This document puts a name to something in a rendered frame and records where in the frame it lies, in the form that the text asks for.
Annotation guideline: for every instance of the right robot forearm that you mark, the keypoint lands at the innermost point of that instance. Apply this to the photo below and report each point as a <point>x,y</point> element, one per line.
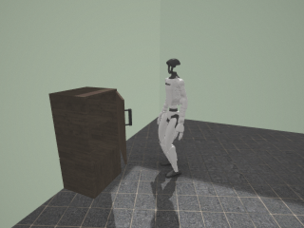
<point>165,106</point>

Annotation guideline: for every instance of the left robot foot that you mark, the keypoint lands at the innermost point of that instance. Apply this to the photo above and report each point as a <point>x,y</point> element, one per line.
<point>173,173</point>

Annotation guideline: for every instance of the left robot hand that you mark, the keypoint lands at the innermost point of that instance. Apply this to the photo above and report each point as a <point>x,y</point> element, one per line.
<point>179,128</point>

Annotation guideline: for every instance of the right robot shin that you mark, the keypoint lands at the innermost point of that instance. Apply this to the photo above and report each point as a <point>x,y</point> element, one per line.
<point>163,149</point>

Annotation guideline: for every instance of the cupboard door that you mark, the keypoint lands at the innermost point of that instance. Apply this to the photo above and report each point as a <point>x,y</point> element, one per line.
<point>121,125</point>

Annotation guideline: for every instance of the right robot hand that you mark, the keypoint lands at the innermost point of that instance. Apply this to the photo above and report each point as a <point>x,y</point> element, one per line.
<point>159,118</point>

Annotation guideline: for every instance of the robot left upper arm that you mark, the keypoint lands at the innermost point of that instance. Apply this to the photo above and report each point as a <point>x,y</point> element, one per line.
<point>179,83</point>

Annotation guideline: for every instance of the handle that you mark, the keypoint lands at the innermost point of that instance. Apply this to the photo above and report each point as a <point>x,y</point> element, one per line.
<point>129,116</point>

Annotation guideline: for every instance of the left robot forearm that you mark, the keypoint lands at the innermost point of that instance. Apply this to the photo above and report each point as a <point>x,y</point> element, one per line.
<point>183,108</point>

